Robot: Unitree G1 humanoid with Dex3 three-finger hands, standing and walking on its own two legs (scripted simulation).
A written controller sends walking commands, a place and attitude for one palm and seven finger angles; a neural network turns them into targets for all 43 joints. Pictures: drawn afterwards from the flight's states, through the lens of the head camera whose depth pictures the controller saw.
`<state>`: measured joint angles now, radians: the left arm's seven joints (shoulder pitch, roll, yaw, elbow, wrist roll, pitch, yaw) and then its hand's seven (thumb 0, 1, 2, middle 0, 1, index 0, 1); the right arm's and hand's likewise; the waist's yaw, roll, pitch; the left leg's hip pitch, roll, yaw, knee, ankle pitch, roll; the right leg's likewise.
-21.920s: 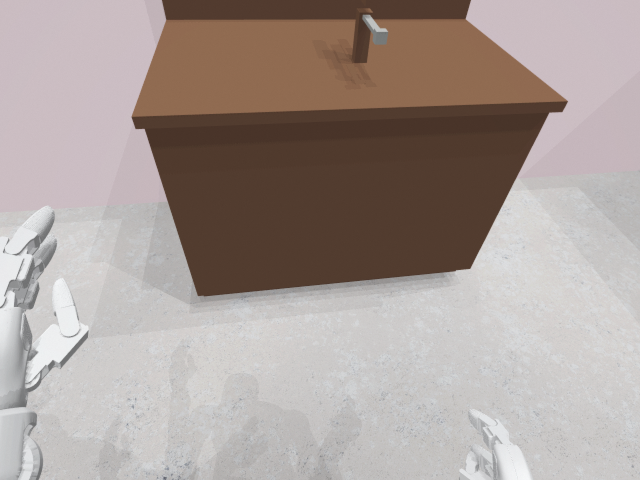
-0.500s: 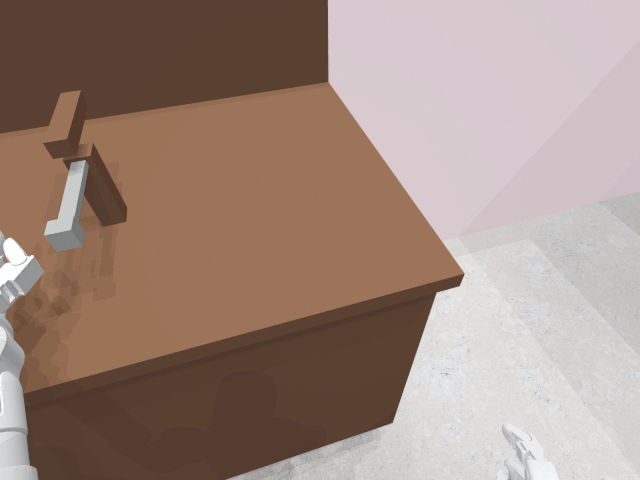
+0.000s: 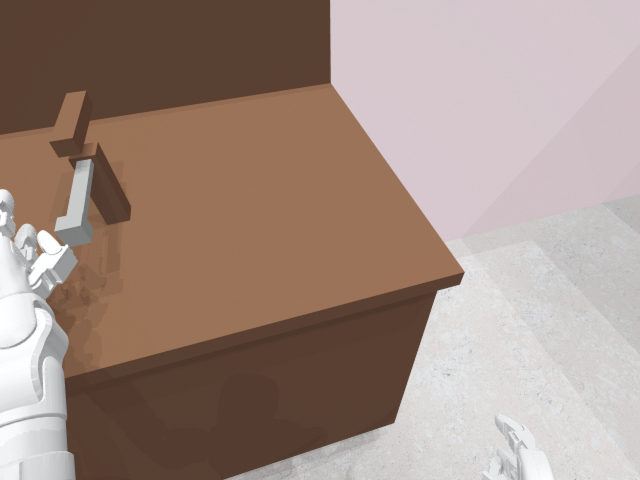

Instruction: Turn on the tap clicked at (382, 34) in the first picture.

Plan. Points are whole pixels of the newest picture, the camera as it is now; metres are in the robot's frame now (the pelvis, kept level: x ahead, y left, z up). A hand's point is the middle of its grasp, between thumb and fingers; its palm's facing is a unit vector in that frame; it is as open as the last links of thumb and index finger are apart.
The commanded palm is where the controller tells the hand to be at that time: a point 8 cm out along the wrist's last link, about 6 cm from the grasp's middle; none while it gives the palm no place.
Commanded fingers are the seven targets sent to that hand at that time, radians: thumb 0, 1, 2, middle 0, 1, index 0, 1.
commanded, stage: push the lever round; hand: left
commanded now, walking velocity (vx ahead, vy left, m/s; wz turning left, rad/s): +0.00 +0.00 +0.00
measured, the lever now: (74, 230) +0.33 +0.33 +0.16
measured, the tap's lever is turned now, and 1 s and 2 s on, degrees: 2 35 64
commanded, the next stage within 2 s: none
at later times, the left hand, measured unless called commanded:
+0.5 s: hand (117, 239) +0.33 +0.28 +0.15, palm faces +0.71 -0.70 -0.05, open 7.8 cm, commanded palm +0.29 +0.31 +0.15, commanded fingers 0.00 0.90 0.90 -0.15 -0.15 -0.15 -0.15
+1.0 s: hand (151, 220) +0.37 +0.26 +0.15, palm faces +0.78 -0.62 -0.06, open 7.8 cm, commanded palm +0.33 +0.28 +0.15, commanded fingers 0.00 0.90 0.90 -0.15 -0.15 -0.15 -0.15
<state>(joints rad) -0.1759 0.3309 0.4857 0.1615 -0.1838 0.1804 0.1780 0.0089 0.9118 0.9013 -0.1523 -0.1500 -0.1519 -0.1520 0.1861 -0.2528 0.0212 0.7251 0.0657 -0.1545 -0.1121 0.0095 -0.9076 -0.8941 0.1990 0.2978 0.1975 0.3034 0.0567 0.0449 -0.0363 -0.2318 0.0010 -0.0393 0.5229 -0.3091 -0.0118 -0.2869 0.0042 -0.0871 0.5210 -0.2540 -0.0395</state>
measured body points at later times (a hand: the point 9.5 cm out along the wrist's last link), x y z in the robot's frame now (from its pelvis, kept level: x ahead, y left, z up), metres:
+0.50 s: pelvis -0.01 +0.00 +0.00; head -0.01 -0.02 +0.45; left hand +0.29 +0.32 +0.15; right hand +0.18 -0.23 -0.10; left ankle -0.02 +0.13 -0.73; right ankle +0.01 -0.09 -0.73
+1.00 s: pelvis +0.00 -0.01 +0.00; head +0.00 -0.02 +0.45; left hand +0.33 +0.29 +0.15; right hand +0.17 -0.24 -0.11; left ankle -0.02 +0.13 -0.73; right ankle +0.01 -0.09 -0.73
